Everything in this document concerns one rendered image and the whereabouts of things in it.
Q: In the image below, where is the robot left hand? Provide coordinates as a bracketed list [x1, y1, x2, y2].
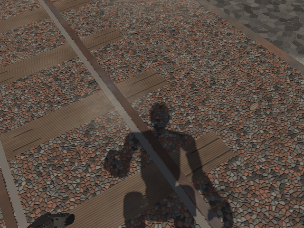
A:
[27, 212, 75, 228]

